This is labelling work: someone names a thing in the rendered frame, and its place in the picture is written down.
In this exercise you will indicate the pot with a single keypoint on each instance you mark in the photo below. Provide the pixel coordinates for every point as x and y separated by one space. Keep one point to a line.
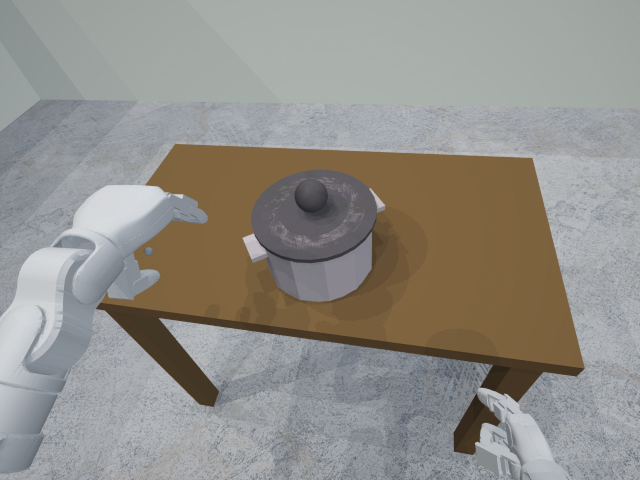
320 281

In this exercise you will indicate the robot left hand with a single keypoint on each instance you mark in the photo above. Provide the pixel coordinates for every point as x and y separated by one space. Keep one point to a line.
129 216

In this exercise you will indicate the table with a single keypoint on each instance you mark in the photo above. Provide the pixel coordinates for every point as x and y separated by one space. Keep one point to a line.
463 267

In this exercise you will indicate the left robot forearm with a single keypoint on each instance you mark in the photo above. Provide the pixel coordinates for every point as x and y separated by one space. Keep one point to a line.
45 331

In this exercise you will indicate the right robot forearm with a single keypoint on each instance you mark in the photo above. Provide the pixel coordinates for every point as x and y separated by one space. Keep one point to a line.
541 469

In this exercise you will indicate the lid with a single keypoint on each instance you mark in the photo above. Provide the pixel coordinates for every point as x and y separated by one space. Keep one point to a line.
290 233

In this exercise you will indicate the robot right hand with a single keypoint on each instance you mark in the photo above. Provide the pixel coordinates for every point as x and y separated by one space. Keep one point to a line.
505 452

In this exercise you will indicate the knob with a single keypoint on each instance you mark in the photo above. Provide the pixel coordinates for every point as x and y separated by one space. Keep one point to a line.
311 195

